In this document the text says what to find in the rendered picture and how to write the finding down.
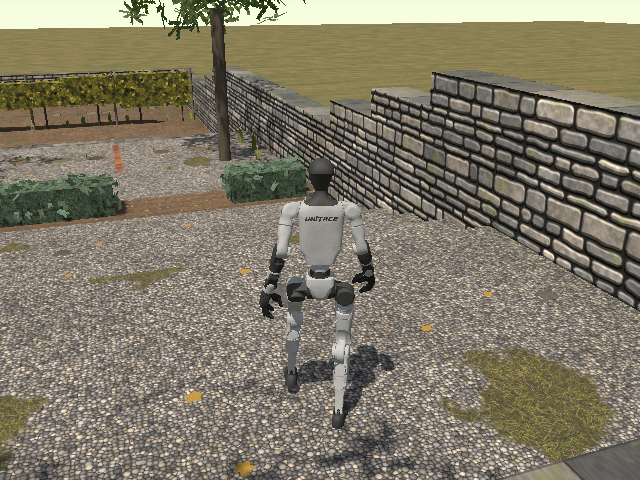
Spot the left robot upper arm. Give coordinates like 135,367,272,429
275,201,300,259

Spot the right robot forearm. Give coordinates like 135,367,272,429
357,240,374,277

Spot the right robot hand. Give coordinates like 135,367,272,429
352,272,375,293

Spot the left robot forearm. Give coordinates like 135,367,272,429
262,243,285,294

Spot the robot right shin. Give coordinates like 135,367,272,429
333,345,350,415

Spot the left robot hand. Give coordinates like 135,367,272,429
259,290,283,319

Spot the right robot upper arm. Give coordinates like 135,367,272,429
341,201,368,255

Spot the left robot thigh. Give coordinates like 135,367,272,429
286,277,307,328

